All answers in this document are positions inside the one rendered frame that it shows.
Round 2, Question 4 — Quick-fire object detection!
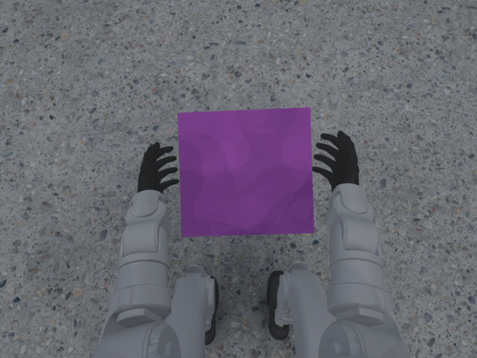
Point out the left robot thigh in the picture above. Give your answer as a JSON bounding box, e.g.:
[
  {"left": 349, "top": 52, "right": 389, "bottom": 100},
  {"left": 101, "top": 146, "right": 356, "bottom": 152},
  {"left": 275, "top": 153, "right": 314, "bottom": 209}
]
[{"left": 165, "top": 273, "right": 215, "bottom": 358}]

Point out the carton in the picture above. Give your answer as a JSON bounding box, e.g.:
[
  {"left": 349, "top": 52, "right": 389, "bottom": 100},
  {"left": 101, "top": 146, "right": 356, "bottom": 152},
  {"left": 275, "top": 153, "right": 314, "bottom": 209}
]
[{"left": 177, "top": 107, "right": 315, "bottom": 237}]

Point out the left robot forearm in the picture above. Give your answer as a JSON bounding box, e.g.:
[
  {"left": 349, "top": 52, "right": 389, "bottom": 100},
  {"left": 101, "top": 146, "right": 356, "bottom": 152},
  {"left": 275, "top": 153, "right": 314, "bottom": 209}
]
[{"left": 93, "top": 189, "right": 171, "bottom": 358}]

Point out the right robot hand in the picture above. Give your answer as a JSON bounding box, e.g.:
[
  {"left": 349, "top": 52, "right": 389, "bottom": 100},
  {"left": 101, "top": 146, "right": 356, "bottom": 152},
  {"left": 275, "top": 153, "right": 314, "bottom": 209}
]
[{"left": 312, "top": 131, "right": 359, "bottom": 192}]

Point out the right robot forearm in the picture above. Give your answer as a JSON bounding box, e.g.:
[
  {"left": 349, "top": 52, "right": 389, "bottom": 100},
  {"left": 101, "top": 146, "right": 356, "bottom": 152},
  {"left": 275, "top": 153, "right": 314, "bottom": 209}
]
[{"left": 325, "top": 183, "right": 410, "bottom": 356}]

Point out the robot right upper arm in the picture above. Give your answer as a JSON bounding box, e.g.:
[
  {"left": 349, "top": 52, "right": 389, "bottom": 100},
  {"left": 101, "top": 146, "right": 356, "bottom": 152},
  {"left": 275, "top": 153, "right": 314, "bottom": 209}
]
[{"left": 318, "top": 320, "right": 410, "bottom": 358}]

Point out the left robot hand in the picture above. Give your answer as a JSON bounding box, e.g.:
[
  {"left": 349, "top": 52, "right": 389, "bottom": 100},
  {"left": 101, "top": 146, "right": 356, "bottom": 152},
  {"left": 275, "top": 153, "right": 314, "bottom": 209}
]
[{"left": 137, "top": 142, "right": 179, "bottom": 193}]

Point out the robot left upper arm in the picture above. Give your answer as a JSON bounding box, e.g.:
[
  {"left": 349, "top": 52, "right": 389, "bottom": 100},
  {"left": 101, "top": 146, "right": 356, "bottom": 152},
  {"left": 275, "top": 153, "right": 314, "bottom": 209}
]
[{"left": 94, "top": 321, "right": 181, "bottom": 358}]

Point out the robot left foot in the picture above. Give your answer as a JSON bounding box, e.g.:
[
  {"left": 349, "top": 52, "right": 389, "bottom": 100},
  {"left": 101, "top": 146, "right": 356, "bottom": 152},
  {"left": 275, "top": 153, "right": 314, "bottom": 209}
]
[{"left": 205, "top": 276, "right": 218, "bottom": 345}]

